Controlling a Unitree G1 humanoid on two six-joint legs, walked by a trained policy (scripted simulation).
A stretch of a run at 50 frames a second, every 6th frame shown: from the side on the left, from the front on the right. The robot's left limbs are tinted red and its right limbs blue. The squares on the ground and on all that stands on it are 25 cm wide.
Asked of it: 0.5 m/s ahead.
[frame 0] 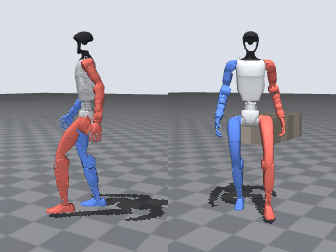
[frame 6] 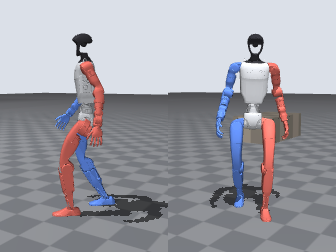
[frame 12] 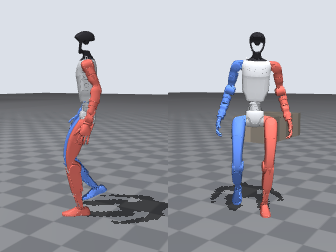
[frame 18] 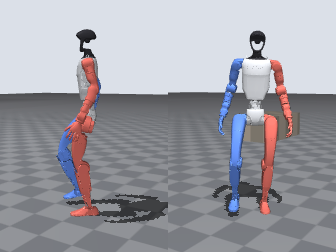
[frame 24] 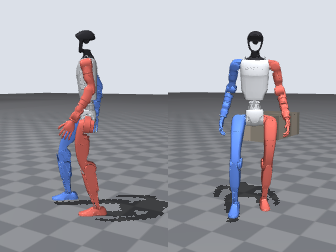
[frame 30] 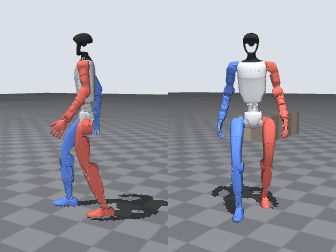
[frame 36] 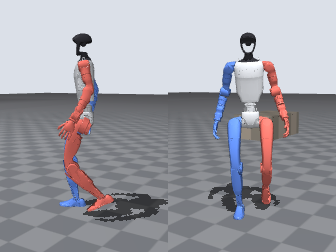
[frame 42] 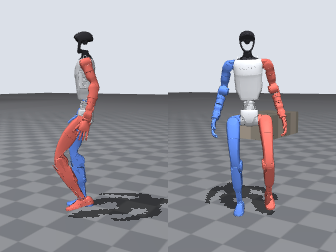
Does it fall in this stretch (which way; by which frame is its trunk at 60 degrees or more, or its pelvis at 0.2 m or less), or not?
no
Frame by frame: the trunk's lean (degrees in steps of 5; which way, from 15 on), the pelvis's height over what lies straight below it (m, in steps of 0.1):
0: 5, 0.8
6: 5, 0.8
12: 5, 0.8
18: 5, 0.8
24: 5, 0.8
30: 5, 0.8
36: 5, 0.8
42: 5, 0.8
